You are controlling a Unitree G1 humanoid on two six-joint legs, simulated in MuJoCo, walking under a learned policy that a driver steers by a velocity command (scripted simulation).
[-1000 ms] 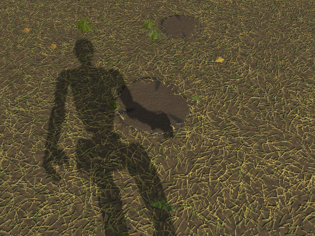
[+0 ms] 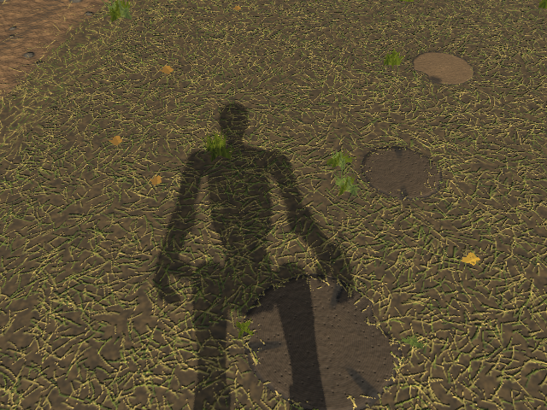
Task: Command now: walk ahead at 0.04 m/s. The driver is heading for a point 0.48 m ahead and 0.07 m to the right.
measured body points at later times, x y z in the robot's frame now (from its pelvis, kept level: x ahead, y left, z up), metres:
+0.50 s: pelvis +0.02 +0.01 +0.00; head +0.03 +0.01 +0.45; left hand +0.09 +0.27 -0.14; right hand +0.10 -0.25 -0.14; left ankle +0.01 +0.14 -0.74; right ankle +0.02 -0.11 -0.74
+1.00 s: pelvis +0.04 +0.02 +0.00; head +0.04 +0.03 +0.45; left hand +0.04 +0.28 -0.16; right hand +0.06 -0.24 -0.15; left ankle +0.01 +0.13 -0.73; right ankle +0.01 -0.11 -0.74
